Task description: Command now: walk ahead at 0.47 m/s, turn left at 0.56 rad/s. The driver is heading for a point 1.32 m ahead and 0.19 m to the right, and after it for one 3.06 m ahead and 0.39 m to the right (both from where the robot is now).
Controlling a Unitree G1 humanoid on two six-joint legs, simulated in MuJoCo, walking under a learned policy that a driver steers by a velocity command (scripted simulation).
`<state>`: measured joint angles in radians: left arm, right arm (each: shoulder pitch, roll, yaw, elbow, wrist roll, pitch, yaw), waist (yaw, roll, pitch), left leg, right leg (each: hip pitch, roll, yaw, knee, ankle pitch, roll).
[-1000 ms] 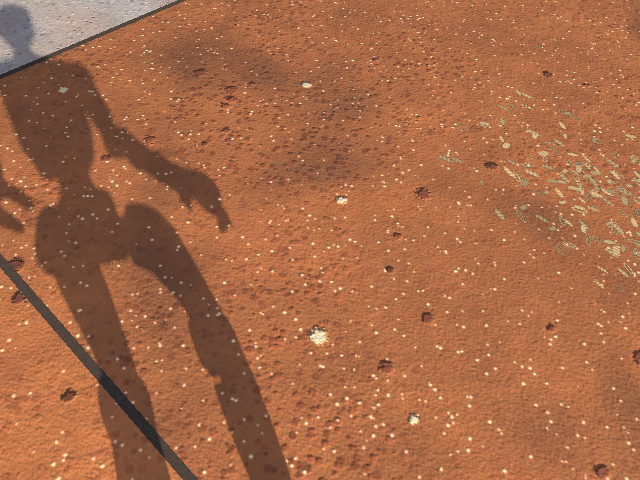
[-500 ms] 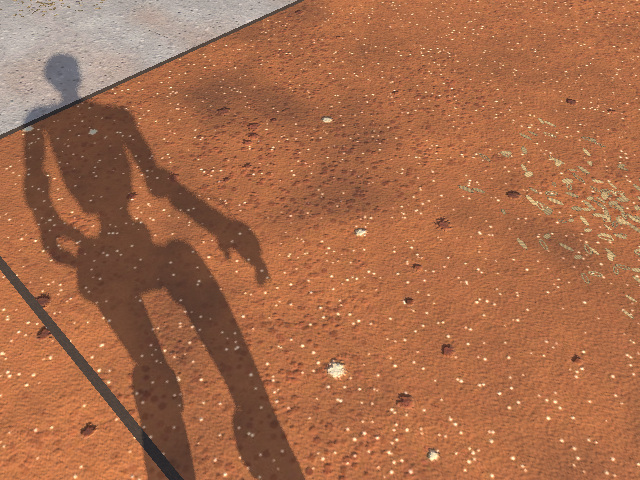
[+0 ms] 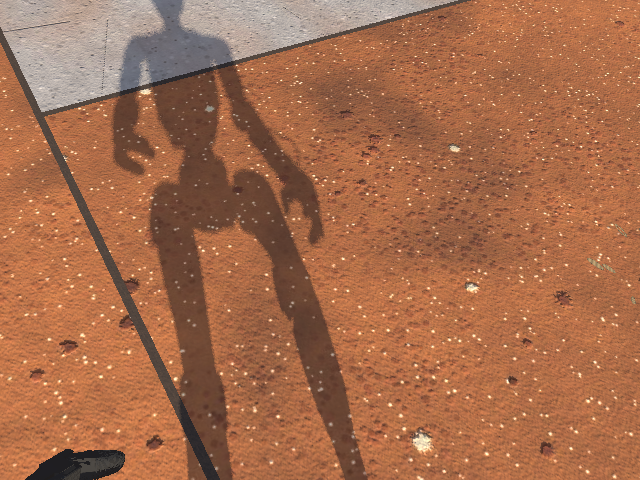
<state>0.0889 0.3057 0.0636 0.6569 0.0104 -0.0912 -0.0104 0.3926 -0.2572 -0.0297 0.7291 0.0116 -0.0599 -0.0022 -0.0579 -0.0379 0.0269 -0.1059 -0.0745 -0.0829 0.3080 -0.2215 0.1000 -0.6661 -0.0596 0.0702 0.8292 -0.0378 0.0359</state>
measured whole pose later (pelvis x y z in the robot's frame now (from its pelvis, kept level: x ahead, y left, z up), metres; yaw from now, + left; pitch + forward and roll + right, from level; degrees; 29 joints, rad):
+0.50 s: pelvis +0.31 -0.02 +0.00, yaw +4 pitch +1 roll -2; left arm 0.36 0.27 0.06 0.79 -0.02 -0.08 -0.02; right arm 0.15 -0.29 -0.03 0.67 -0.01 -0.09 0.00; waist 0.06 0.03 0.04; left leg -0.58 0.07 -0.07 0.93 -0.29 -0.03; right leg -0.17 0.10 0.06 0.30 -0.15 -0.07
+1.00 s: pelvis +0.57 +0.04 -0.01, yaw -14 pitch +1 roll +2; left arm 0.18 0.33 0.07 0.66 -0.02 -0.02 -0.02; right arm 0.33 -0.28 -0.07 0.79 -0.01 -0.09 0.00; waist -0.07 -0.05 0.03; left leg -0.07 -0.02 0.13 0.27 -0.22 0.03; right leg -0.68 -0.09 0.06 0.94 -0.13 0.02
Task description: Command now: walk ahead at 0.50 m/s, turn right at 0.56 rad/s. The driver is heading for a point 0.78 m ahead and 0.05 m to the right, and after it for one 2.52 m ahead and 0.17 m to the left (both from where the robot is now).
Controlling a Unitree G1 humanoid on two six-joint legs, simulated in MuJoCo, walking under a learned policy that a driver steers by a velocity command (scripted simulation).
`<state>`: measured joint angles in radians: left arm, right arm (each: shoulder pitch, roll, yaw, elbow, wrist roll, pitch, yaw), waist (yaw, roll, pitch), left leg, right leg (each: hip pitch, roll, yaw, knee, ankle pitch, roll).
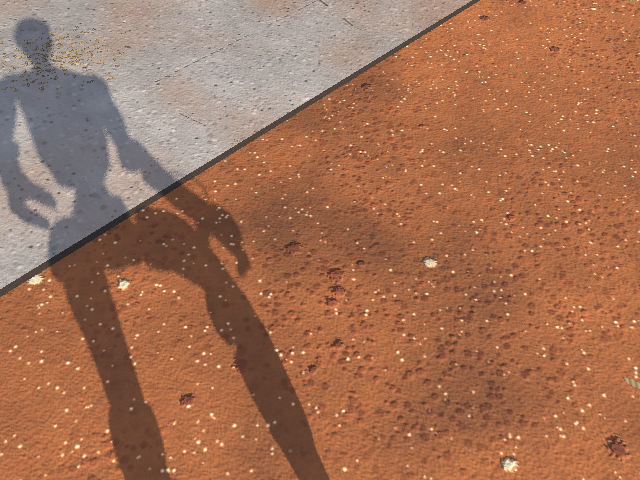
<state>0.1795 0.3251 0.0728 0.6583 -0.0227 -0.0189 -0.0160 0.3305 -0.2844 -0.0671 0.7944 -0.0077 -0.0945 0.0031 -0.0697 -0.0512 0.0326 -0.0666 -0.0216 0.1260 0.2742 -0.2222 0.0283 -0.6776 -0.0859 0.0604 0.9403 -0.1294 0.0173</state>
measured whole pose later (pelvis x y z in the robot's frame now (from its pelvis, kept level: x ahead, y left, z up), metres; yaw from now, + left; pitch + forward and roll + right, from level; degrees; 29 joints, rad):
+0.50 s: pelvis +0.27 -0.07 +0.00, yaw -15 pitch +1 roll +0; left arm 0.31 0.28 0.05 0.70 0.00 -0.06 -0.01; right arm 0.13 -0.32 -0.04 0.71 -0.01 -0.09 0.01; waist 0.04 0.04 0.05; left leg -0.68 0.13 -0.05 0.86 -0.08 -0.05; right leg -0.14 0.11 0.05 0.31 -0.18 -0.09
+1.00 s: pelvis +0.58 -0.07 +0.00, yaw -1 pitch +2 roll +0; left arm 0.14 0.31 0.03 0.67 0.02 -0.09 0.00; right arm 0.31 -0.29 -0.05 0.70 0.01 -0.05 0.01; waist -0.04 -0.02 0.05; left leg -0.22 -0.12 -0.09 0.36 -0.16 0.09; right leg -0.63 -0.07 0.09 0.91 -0.25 0.06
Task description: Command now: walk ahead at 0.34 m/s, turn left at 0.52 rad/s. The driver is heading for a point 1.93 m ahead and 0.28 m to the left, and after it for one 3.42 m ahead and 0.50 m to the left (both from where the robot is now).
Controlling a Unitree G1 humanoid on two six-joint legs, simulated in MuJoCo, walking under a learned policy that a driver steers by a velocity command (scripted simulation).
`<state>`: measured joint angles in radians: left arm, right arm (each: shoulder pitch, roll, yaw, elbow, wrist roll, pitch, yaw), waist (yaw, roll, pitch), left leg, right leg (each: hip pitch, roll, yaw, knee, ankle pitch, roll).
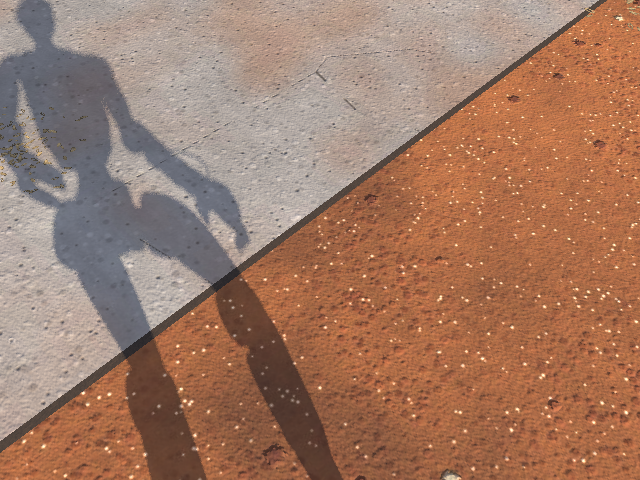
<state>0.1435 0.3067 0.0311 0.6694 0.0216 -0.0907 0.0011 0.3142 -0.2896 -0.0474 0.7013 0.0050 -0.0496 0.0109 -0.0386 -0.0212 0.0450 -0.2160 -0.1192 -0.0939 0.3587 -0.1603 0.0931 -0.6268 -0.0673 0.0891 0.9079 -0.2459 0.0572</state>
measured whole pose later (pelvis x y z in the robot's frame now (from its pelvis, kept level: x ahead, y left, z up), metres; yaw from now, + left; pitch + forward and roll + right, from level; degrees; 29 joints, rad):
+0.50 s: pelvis +0.15 -0.04 -0.01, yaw +19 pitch +1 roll -1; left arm 0.12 0.26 0.05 0.72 0.02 0.00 0.03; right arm 0.21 -0.33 -0.07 0.63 0.01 0.07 -0.03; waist 0.01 0.03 0.08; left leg -0.50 0.05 -0.03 0.94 -0.39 -0.08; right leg -0.31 -0.02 -0.09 0.41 -0.11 -0.03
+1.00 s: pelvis +0.15 +0.00 -0.01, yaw +20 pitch +0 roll +0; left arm 0.20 0.29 0.06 0.82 -0.02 0.05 0.00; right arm 0.11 -0.23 -0.03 0.70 -0.01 0.03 -0.03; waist 0.03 -0.01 0.03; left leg -0.25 -0.01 0.08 0.53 -0.28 0.04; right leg -0.28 -0.04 -0.02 0.69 -0.40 0.06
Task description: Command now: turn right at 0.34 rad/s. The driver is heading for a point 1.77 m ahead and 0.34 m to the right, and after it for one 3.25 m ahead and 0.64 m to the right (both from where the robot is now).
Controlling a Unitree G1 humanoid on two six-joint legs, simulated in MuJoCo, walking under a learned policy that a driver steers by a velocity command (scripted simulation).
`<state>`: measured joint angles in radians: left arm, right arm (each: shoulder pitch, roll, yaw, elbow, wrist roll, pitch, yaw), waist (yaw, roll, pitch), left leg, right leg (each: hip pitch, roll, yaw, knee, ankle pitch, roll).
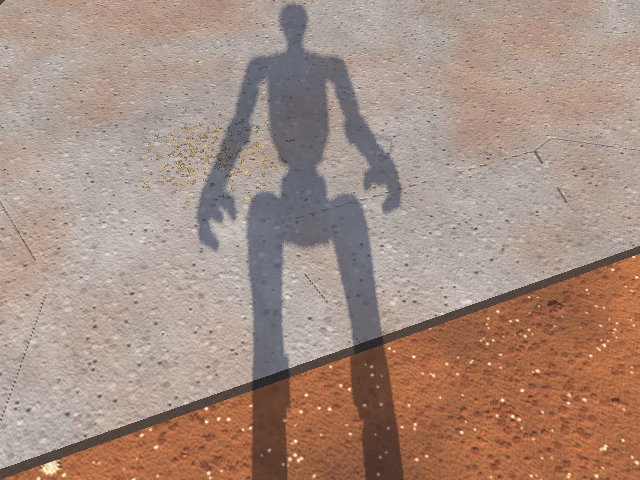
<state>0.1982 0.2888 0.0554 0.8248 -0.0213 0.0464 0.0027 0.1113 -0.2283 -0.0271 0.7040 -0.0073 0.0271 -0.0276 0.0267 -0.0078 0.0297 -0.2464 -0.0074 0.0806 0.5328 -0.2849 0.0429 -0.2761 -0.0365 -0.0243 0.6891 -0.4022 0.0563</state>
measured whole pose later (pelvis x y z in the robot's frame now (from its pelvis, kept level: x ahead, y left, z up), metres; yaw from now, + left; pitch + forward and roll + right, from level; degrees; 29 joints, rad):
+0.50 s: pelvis -0.01 +0.02 +0.00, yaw -18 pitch +1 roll +0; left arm 0.13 0.34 0.08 0.74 -0.02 0.05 0.03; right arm 0.16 -0.28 -0.08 0.73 -0.03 -0.01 -0.02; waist 0.02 -0.04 0.05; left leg -0.26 -0.03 -0.02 0.49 -0.23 0.02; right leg -0.40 0.08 0.18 0.81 -0.48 0.02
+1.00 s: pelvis +0.01 -0.03 +0.01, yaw -24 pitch +1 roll +1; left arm 0.32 0.25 0.04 0.79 0.00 -0.05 0.00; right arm 0.23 -0.32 -0.07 0.79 0.03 -0.04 0.01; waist 0.01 0.05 0.00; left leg -0.54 0.04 -0.03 1.02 -0.28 0.02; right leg -0.07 0.01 -0.03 0.33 -0.28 -0.04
